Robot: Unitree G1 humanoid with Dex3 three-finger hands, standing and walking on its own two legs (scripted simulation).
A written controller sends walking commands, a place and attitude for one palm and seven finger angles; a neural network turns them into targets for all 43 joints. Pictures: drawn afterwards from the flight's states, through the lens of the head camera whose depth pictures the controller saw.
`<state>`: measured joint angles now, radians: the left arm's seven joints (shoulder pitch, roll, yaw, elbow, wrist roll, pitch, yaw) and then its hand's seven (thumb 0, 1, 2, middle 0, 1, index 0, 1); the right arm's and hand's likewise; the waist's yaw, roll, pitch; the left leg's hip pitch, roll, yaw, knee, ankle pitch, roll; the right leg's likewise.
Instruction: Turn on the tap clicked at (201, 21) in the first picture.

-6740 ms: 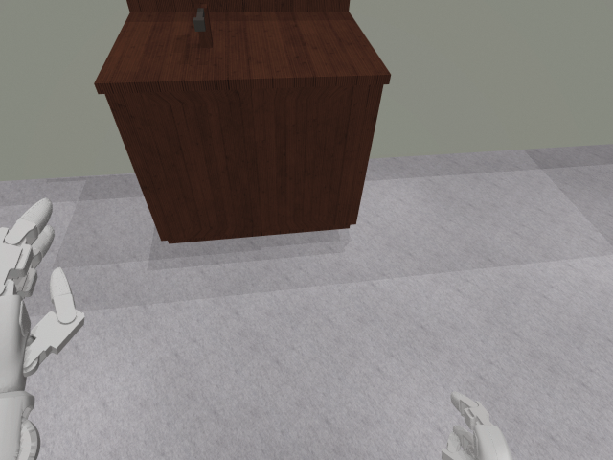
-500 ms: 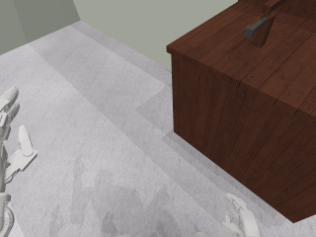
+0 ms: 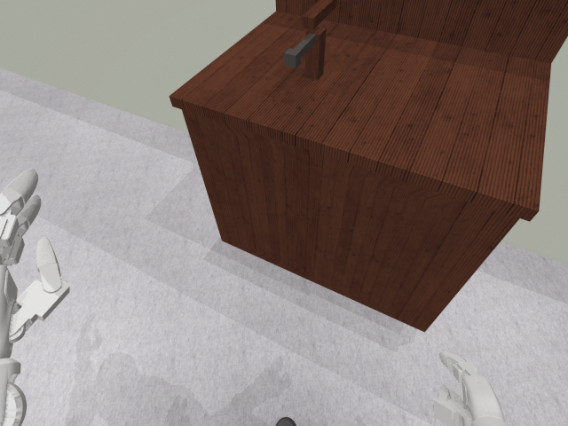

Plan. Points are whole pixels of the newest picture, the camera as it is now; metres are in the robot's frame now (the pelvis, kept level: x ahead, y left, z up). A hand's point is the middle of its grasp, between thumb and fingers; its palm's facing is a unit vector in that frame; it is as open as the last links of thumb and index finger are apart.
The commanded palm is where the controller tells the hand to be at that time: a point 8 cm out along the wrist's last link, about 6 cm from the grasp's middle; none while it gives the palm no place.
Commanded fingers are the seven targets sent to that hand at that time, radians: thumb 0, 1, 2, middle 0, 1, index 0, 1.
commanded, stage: turn to face it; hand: left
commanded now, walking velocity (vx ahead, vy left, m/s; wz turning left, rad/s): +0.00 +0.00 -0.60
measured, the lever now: (292, 58) +0.81 +0.05 +0.10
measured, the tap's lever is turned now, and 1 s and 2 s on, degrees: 0 0 0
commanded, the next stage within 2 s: take the last steps up to it in 1.18 s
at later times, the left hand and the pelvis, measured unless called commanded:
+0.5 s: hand (240, 271) +0.24 +0.06 +0.18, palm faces +0.06 -0.84 -0.55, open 7.4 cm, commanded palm +0.20 +0.13 +0.18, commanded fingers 0.00 0.90 0.90 -0.20 -0.30 -0.20 -0.30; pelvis -0.04 -0.08 -0.01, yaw -18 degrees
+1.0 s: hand (342, 303) +0.22 -0.04 +0.16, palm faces -0.10 -0.88 -0.46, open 7.4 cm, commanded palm +0.19 +0.04 +0.18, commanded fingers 0.00 0.90 0.90 -0.20 -0.30 -0.20 -0.30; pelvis -0.10 -0.11 -0.02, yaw -33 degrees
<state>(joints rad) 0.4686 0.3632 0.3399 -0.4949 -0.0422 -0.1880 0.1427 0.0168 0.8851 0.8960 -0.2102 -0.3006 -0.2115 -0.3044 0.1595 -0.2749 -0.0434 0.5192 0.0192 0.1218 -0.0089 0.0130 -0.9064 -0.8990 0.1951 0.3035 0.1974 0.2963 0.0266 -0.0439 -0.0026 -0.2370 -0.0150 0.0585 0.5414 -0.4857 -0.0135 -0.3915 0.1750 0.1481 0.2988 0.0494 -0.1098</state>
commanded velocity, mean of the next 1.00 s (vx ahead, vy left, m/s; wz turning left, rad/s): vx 0.00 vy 0.00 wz -0.54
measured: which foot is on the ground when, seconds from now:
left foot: up 0.00-0.00, down 0.02-0.24, up 0.26-0.68, down 0.70-0.92, up 0.94-1.00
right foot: down 0.00-0.02, up 0.04-0.22, down 0.24-0.72, up 0.74-0.90, down 0.92-1.00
